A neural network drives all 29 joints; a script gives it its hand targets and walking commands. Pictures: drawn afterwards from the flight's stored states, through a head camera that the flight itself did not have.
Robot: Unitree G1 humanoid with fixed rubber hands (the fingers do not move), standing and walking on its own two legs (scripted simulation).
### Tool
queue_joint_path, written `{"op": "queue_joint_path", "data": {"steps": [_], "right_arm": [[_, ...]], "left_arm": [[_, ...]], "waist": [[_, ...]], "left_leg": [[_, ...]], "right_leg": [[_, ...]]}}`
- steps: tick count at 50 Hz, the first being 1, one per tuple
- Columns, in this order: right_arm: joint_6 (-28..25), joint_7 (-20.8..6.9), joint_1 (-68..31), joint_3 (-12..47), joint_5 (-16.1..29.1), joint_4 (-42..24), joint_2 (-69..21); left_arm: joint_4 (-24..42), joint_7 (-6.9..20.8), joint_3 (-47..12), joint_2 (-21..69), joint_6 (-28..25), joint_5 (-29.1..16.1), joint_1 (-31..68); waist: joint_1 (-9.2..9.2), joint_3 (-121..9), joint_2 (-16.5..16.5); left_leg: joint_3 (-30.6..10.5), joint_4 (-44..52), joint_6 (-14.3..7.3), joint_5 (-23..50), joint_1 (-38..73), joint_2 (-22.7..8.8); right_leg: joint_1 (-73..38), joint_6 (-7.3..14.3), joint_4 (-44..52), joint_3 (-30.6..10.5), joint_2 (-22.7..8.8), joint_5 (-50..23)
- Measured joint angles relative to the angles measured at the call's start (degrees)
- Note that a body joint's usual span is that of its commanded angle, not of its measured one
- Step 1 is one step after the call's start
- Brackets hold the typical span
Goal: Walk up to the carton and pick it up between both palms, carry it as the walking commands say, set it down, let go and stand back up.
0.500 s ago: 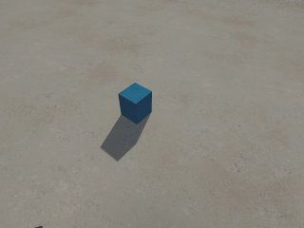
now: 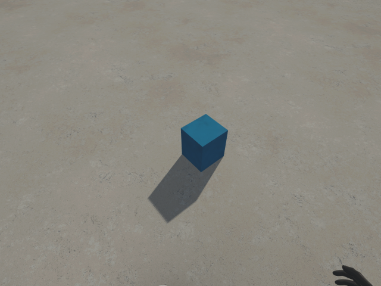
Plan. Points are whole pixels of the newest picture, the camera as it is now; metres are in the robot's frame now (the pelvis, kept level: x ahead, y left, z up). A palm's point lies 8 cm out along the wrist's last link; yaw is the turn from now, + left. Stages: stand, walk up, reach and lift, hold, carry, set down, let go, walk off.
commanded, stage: walk up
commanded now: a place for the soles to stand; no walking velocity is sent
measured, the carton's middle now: (203, 142) +1.08 +0.03 -0.64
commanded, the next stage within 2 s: none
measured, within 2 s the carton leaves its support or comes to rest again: neither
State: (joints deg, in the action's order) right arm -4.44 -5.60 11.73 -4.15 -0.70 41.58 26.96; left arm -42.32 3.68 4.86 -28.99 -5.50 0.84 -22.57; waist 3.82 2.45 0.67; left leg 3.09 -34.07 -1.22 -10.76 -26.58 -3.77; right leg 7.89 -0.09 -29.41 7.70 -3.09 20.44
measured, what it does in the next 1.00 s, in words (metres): walks ahead: left foot, then right foot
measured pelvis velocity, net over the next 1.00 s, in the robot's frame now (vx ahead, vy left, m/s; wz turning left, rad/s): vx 0.37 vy -0.01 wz -0.04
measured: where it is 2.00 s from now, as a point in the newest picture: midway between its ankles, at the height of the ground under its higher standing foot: (207, 222)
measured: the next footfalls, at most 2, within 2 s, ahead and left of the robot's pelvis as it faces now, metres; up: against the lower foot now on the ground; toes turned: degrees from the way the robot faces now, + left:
left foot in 0.02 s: +0.17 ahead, +0.12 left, +0.00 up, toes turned +4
right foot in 0.40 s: +0.30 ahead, -0.14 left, +0.00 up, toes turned -6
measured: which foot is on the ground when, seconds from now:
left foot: up 0.00-0.00, down 0.02-0.42, up 0.44-0.74, down 0.76-1.00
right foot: down 0.00-0.04, up 0.06-0.38, down 0.40-0.76, up 0.78-1.00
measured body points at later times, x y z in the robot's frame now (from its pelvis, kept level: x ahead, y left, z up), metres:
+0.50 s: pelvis +0.20 -0.02 -0.01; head +0.21 -0.04 +0.44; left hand +0.35 +0.32 -0.06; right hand +0.25 -0.37 -0.10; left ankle +0.15 +0.11 -0.68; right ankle +0.26 -0.14 -0.73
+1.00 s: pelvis +0.37 -0.01 +0.00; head +0.39 +0.00 +0.45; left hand +0.48 +0.32 -0.10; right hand +0.44 -0.37 -0.06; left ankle +0.39 +0.11 -0.73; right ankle +0.44 -0.15 -0.71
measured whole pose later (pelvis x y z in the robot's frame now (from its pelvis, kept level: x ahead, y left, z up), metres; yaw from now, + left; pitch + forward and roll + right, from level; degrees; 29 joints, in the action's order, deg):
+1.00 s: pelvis +0.37 -0.01 +0.00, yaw -2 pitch -1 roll +0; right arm -5.5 -2.6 19.1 -4.6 -0.6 40.6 29.1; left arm -43.4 3.9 3.8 -26.9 -4.1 0.8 -18.4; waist -1.7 2.7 -2.0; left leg 5.1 -33.2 -1.2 -16.5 -15.6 -2.7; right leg 27.3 1.1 -45.0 2.4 -4.3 19.7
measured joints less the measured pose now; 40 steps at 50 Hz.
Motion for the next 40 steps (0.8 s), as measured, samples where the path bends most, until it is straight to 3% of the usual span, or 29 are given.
{"op": "queue_joint_path", "data": {"steps": [1, 3, 5, 7, 14, 20, 22, 24, 26, 35, 38, 40], "right_arm": [[-0.29, 0.14, -0.47, -0.10, -0.13, -0.39, 0.37], [-1.15, 1.07, -1.29, -0.46, -0.78, -1.21, 1.04], [-1.59, 1.94, -1.04, -0.38, 0.05, -1.65, 0.95], [-1.63, 2.53, 0.11, -0.04, 0.67, -1.60, 0.35], [-1.64, 2.58, 5.89, -0.17, 0.37, -1.25, 1.19], [-0.72, 2.28, 9.83, -0.57, 0.38, -0.23, 2.84], [-0.41, 2.54, 10.44, -0.28, 0.36, 0.21, 2.79], [0.04, 3.04, 9.75, 0.36, 0.53, 1.07, 2.00], [0.03, 3.31, 8.91, 0.83, 0.59, 1.52, 1.44], [0.15, 1.18, 4.69, 0.58, -0.17, 1.41, -0.13], [-0.56, 1.20, 3.81, 0.03, -0.34, 0.79, 0.51], [-1.38, 1.97, 3.36, -0.24, -0.60, 0.00, 1.07]], "left_arm": [[0.15, -0.04, -0.18, -0.08, 0.12, 0.03, -0.78], [0.20, -0.34, -0.52, 0.30, 0.52, -0.23, -1.04], [-0.14, -0.97, -1.04, 0.80, 0.94, -0.46, -0.22], [-0.50, -1.17, -1.36, 0.91, 1.01, -0.79, 0.55], [-1.34, 0.73, -0.95, 1.85, 1.58, 0.12, 3.49], [-1.31, 1.51, 0.21, 1.44, 0.90, 0.47, 7.18], [-0.57, 0.74, 0.62, 1.17, 0.00, 0.64, 8.39], [0.42, -0.03, 0.63, 1.16, -0.47, 0.22, 8.68], [0.99, -0.62, 0.38, 1.51, -0.48, -0.30, 8.15], [1.47, -0.27, -0.05, 0.20, 0.29, -0.14, 2.04], [1.43, -0.16, -0.46, -0.31, 0.89, 0.00, 0.13], [0.91, -0.53, -0.73, 0.15, 1.37, -0.19, 0.05]], "waist": [[0.13, -0.20, -0.28], [-0.23, 0.19, -1.14], [-0.58, 0.49, -2.10], [-1.19, 0.46, -3.54], [-4.68, 0.25, -3.45], [-6.96, -0.70, -1.08], [-6.55, -0.66, 0.33], [-5.88, -0.36, 0.93], [-5.02, -0.12, 1.72], [-1.32, 0.16, 0.42], [-0.97, -0.40, -0.82], [-1.37, -0.31, -1.87]], "left_leg": [[0.22, 1.76, -0.51, -0.79, 1.72, 0.71], [0.41, -0.03, -0.98, 2.46, 1.97, 2.01], [0.92, -2.43, -1.07, -0.22, 2.56, 2.33], [1.56, -1.13, -1.01, -1.97, 4.96, 2.76], [2.82, 3.76, -0.99, -4.35, 12.28, 2.49], [2.44, 0.22, 0.83, -10.87, 15.50, 0.88], [0.62, -8.36, -0.32, -14.55, 12.89, -0.07], [-2.28, -20.64, -0.88, -15.24, 7.68, 1.19], [-3.18, -25.60, -0.54, -13.16, 3.59, 1.35], [0.08, -5.46, 0.57, -5.03, -0.38, -0.75], [0.51, 0.74, -0.15, -2.36, 3.15, 1.02], [0.76, -1.56, -0.32, 0.47, 2.96, 1.91]], "right_leg": [[0.04, -0.32, -2.11, -0.23, -0.46, 1.92], [3.70, 1.03, -13.20, -2.42, -1.35, 5.55], [9.78, 1.68, -26.75, -6.94, 0.18, 4.97], [14.49, 1.80, -32.30, -8.46, 0.13, 2.54], [21.09, 0.73, -17.76, -6.23, -2.80, -3.12], [16.35, 1.92, -4.07, -4.26, -0.39, -7.45], [15.91, 1.96, -5.03, -3.98, 1.14, -11.28], [15.31, 1.96, -6.83, -3.64, 1.36, -8.86], [13.16, 2.10, -5.55, -3.28, 1.53, -7.28], [5.56, 1.58, -1.85, -2.46, 0.74, -3.45], [5.33, 1.24, -6.49, -2.91, -0.32, 1.23], [8.72, 2.18, -16.14, -5.49, -0.24, 4.82]]}}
